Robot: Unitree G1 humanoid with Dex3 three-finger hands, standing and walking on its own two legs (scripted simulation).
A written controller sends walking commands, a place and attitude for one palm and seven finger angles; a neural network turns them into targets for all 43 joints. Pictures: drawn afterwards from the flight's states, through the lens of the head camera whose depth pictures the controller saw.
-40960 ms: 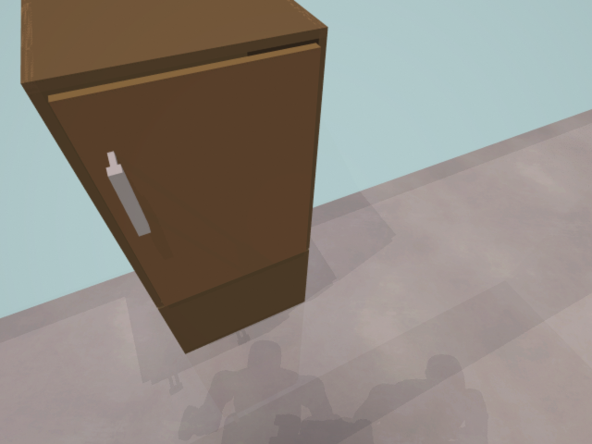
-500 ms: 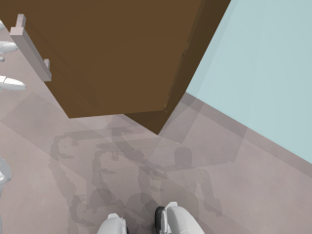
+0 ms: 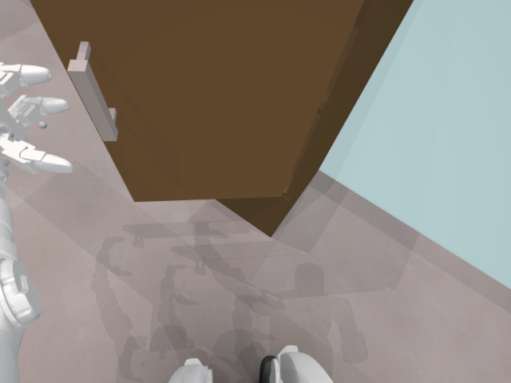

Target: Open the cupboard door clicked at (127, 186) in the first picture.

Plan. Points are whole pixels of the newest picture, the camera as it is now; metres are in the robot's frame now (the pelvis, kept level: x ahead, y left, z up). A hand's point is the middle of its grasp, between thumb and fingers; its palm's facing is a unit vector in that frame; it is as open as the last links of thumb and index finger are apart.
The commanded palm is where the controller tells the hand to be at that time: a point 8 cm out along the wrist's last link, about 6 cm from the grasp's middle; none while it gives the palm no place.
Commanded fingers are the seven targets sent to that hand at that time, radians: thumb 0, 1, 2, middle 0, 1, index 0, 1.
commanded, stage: move the hooked fingers beside the handle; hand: left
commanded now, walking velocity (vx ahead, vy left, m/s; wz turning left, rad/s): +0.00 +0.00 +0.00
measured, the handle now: (98, 95) +0.53 +0.23 +0.08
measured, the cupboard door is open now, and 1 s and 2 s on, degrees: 40 40 40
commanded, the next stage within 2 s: slide the fingers in behind the handle in 0.48 s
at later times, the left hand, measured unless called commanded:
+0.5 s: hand (49, 118) +0.48 +0.28 +0.08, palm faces +0.06 -1.00 -0.01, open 14.0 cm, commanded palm +0.46 +0.33 +0.08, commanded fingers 0.00 -0.50 0.30 -0.30 -1.20 -0.30 -1.20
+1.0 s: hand (66, 119) +0.48 +0.27 +0.08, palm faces +0.05 -1.00 +0.00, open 14.0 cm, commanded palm +0.46 +0.30 +0.08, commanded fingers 0.00 -0.50 0.30 -0.30 -1.20 -0.30 -1.20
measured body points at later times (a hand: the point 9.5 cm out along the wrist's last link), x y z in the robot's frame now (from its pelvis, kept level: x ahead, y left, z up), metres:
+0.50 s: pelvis -0.01 -0.01 -0.01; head +0.12 +0.03 +0.42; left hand +0.47 +0.34 +0.08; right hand -0.03 -0.28 -0.10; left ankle -0.04 +0.07 -0.69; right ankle +0.02 -0.13 -0.69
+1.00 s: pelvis +0.00 +0.00 +0.00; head +0.13 +0.03 +0.43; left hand +0.47 +0.32 +0.08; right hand +0.02 -0.27 -0.10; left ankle -0.04 +0.07 -0.69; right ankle +0.02 -0.13 -0.69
